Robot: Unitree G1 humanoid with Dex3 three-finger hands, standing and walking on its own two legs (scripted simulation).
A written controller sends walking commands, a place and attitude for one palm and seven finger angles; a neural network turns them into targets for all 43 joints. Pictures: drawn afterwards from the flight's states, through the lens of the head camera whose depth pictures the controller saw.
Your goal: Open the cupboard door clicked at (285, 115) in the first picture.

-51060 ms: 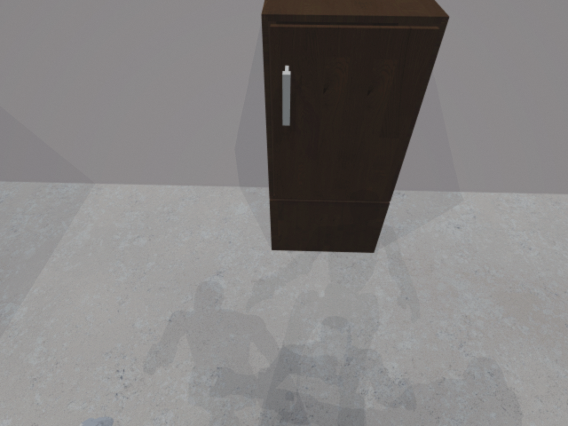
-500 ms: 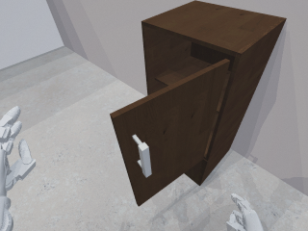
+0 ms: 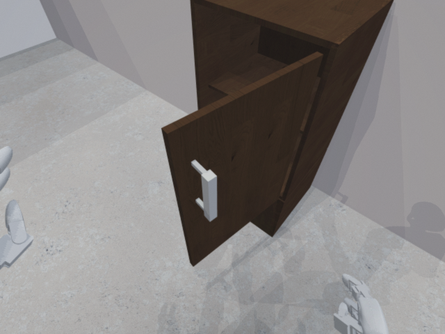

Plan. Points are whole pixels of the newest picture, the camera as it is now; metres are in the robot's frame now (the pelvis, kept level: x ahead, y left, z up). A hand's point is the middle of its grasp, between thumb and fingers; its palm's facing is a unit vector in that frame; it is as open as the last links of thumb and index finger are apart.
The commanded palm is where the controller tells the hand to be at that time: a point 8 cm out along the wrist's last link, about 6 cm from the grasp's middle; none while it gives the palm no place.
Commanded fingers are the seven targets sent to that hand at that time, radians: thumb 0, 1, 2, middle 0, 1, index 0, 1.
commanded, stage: step back with the hand held close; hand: left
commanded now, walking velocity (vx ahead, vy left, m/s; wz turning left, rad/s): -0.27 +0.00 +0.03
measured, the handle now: (203, 191) +0.39 +0.07 +0.01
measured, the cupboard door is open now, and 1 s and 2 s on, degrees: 80 80 80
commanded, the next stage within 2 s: stop stepping back and stand still in 0.64 s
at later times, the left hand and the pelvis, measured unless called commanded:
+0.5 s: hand out of the picture +0.12 +0.29 +0.17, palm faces +0.48 -0.73 -0.49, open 7.4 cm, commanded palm +0.05 +0.32 +0.18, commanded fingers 0.00 0.90 0.90 -0.20 -0.30 -0.20 -0.30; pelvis -0.07 +0.01 -0.01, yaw +4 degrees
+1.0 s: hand out of the picture +0.04 +0.25 +0.17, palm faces +0.26 -0.80 -0.54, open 7.4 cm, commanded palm -0.02 +0.29 +0.18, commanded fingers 0.00 0.90 0.90 -0.20 -0.30 -0.20 -0.30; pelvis -0.18 +0.00 +0.00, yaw -4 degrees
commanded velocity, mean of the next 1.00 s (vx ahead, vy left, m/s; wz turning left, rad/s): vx -0.19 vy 0.01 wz -0.02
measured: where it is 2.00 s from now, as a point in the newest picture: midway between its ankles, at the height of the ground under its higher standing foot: outside the picture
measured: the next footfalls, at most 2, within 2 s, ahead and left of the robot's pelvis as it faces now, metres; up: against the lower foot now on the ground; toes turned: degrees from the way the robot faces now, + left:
right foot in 0.70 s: -0.17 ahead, -0.07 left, +0.00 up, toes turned +2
left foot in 1.16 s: -0.14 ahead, +0.14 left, +0.00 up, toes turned -1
